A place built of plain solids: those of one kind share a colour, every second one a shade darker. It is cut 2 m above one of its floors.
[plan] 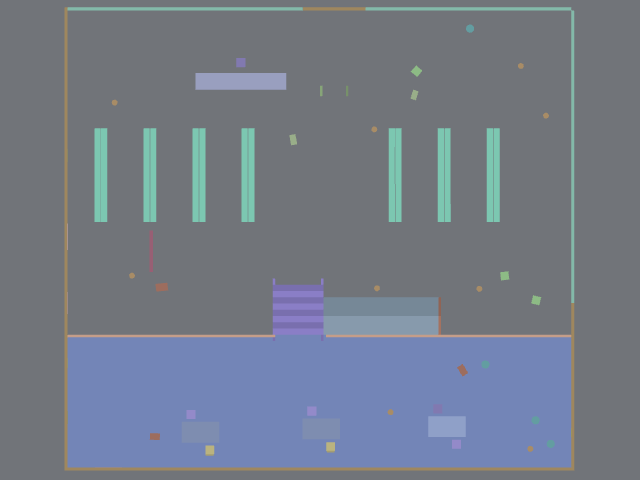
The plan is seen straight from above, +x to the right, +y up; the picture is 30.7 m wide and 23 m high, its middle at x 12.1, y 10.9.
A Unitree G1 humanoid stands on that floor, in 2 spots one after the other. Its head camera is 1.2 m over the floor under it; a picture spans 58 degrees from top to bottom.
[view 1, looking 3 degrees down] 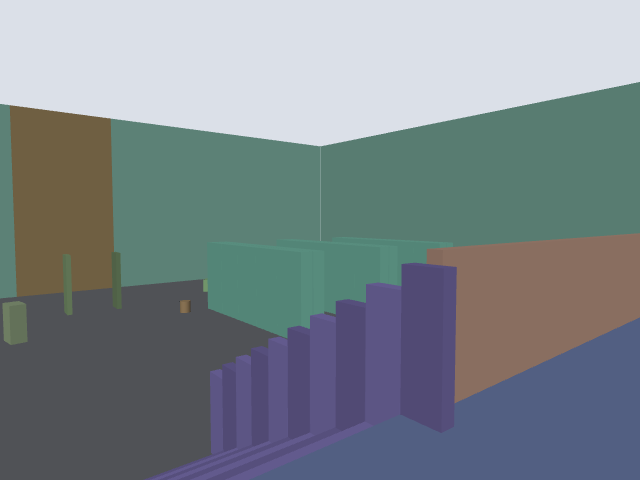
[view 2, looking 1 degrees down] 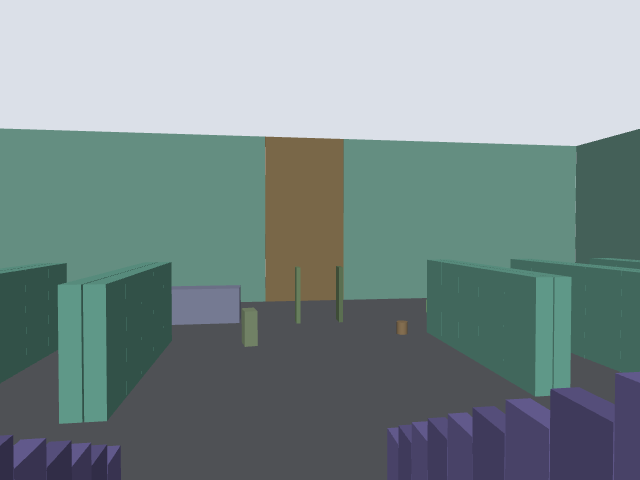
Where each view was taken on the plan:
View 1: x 10.14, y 4.66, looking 51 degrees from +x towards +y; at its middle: window_wall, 22.22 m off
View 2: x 11.05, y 5.46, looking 82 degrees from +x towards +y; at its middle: wall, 16.61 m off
